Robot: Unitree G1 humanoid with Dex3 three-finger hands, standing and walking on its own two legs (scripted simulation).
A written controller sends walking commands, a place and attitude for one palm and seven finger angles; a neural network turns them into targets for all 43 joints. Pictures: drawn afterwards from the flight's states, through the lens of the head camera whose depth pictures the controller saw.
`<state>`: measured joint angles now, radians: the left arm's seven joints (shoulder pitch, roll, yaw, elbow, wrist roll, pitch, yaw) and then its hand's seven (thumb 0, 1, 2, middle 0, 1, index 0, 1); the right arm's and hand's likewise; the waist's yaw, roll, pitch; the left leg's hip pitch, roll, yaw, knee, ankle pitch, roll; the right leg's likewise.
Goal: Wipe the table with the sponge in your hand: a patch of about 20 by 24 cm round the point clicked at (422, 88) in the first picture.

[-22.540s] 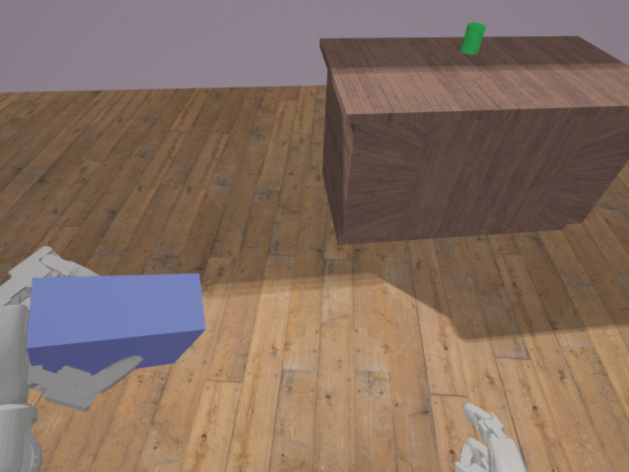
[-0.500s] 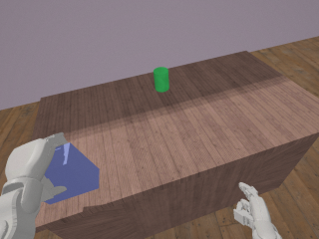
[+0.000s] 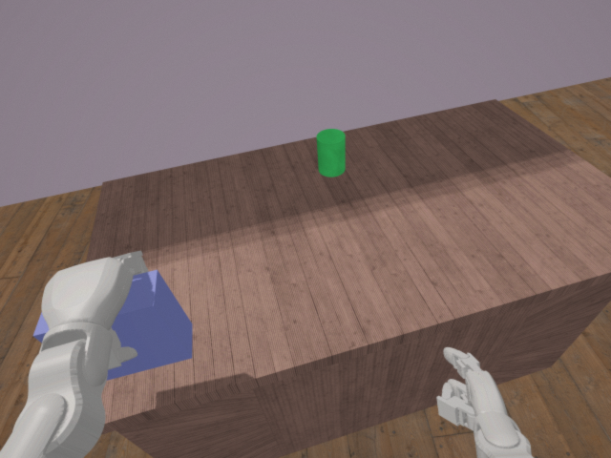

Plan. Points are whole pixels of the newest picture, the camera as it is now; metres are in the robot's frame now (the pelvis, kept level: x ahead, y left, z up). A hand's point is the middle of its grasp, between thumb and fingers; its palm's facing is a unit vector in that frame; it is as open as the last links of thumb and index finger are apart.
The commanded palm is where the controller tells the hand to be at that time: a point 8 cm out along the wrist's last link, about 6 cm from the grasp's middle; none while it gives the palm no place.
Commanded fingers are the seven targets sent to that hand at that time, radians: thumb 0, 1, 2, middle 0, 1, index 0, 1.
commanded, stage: turn the palm down, sponge in hand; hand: left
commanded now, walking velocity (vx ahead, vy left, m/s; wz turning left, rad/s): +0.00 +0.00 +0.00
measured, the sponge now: (132, 337) +0.22 +0.29 +0.04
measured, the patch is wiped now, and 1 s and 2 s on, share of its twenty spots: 0.00 0.00 0.00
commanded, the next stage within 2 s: move the sponge above the wiping area in 0.26 s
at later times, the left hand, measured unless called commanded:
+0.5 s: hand (124, 312) +0.23 +0.28 +0.09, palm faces +0.02 -0.07 -1.00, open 9.9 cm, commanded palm +0.20 +0.27 +0.16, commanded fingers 0.00 0.10 1.30 -1.20 -1.60 -1.20 -1.60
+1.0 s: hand (138, 310) +0.24 +0.28 +0.08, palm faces -0.01 -0.07 -1.00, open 9.9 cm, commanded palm +0.22 +0.27 +0.14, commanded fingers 0.00 0.10 1.30 -1.20 -1.60 -1.20 -1.60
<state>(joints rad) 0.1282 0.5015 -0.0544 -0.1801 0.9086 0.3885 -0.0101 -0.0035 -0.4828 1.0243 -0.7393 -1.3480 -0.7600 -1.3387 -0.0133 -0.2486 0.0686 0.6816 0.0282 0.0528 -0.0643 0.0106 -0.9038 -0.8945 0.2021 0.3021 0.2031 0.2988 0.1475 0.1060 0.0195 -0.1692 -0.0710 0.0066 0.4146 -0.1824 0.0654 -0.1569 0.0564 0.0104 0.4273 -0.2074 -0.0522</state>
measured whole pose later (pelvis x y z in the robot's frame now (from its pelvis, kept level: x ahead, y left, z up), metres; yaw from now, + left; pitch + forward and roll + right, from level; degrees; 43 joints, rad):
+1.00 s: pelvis +0.01 -0.02 +0.00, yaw +0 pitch -2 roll +0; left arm 0.10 0.49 -0.04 -0.03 0.91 0.34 0.03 0.00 -0.48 1.03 -0.74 -1.35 -0.76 -1.34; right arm 0.01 -0.27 0.04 0.70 0.04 0.04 -0.08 0.01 -0.90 -0.89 0.20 0.30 0.20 0.30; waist 0.12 0.10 0.00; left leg -0.18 -0.05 0.00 0.42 -0.20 0.04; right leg -0.16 0.08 0.01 0.42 -0.21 -0.08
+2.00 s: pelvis +0.02 -0.01 +0.00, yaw +0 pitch +0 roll +0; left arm -0.01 0.41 -0.12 0.15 0.96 0.37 0.11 0.00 -0.48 1.03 -0.74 -1.35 -0.76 -1.34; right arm 0.02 -0.25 0.03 0.71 0.05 0.06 -0.07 0.01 -0.90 -0.89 0.20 0.30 0.20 0.30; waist 0.11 0.08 -0.03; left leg -0.22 -0.06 0.00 0.43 -0.21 0.05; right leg -0.21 0.07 0.02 0.43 -0.22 -0.07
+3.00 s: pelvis +0.02 -0.02 +0.00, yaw +0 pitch +0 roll +0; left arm -0.01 0.42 -0.11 0.17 0.94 0.40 0.09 0.00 -0.48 1.03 -0.74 -1.34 -0.76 -1.34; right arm 0.01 -0.26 0.03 0.70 0.06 0.08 -0.07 0.01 -0.91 -0.89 0.20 0.30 0.20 0.30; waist 0.10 0.08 -0.04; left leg -0.21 -0.05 -0.01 0.43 -0.21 0.05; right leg -0.19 0.08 0.01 0.42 -0.23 -0.07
